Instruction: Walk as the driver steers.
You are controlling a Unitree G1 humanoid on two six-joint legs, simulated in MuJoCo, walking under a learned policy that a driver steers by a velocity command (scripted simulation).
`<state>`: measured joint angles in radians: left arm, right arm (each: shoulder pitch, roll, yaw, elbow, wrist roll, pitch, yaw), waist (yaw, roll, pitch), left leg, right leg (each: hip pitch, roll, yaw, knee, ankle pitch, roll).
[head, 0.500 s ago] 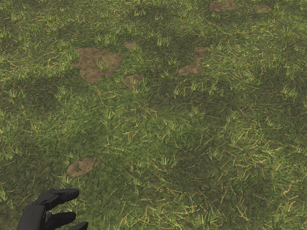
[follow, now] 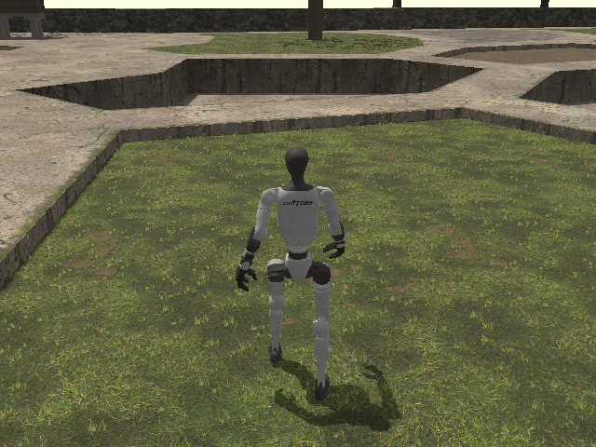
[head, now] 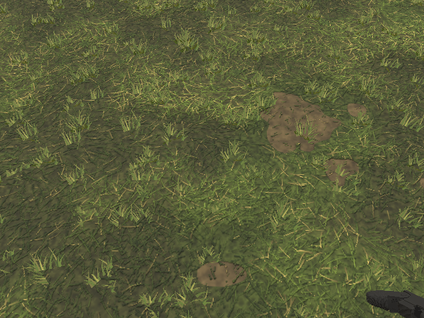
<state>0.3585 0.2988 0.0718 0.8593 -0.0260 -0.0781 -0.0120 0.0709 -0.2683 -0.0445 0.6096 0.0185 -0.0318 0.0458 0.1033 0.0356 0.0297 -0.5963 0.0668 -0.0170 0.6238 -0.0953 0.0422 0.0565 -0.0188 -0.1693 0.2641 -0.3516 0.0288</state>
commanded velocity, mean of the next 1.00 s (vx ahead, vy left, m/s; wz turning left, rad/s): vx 0.50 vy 0.00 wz -0.23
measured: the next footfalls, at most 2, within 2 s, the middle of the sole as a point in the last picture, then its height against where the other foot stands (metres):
left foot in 0.04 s outside the picture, level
right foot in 0.60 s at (285, 316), level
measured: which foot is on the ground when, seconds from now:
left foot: up 0.00-0.02, down 0.04-0.60, up 0.62-1.00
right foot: down 0.00-0.06, up 0.08-0.58, down 0.60-1.00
